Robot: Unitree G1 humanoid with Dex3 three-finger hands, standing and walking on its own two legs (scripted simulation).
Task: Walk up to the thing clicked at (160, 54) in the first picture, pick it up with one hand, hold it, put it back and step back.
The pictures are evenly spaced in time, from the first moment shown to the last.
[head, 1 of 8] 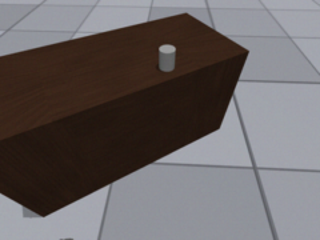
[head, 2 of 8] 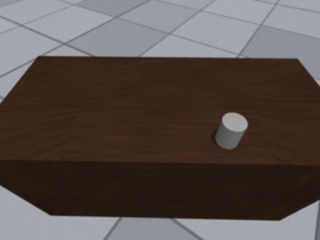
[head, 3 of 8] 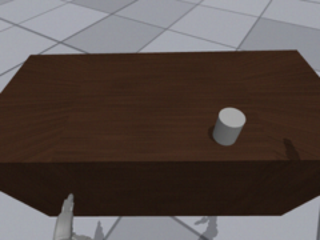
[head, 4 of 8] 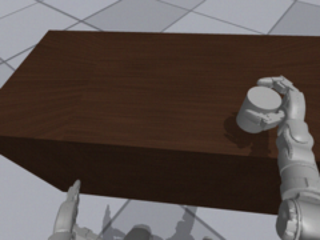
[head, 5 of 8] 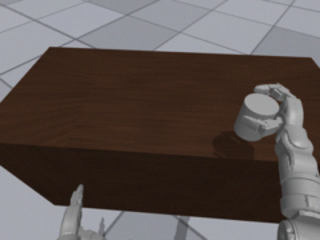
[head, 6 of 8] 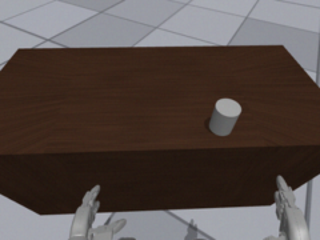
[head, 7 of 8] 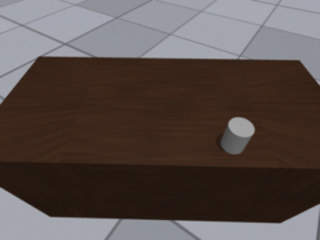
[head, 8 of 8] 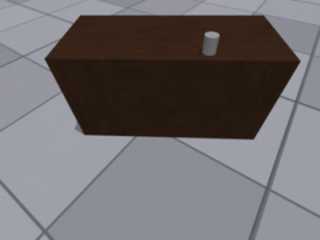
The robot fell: no
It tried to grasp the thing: yes
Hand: right
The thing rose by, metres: 0.21
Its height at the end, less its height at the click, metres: +0.00
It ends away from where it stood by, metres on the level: 0.01
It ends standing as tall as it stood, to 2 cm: yes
